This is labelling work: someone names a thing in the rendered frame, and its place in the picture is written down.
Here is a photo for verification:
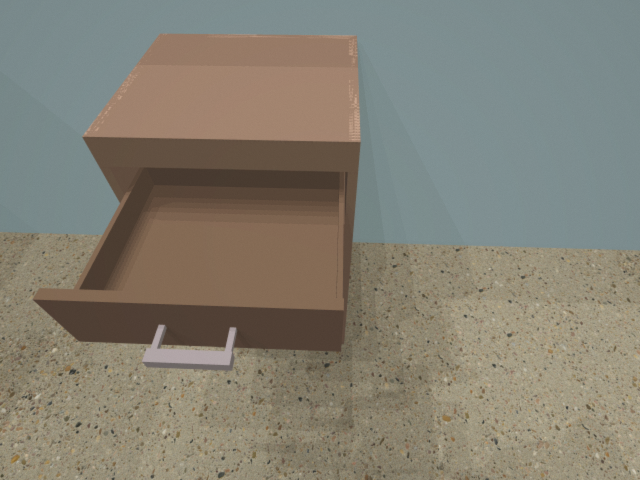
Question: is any cabinet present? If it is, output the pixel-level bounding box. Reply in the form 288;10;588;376
82;34;361;344

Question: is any drawer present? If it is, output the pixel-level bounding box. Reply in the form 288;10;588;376
32;167;344;352

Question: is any handle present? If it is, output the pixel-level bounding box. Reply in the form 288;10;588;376
142;325;237;371

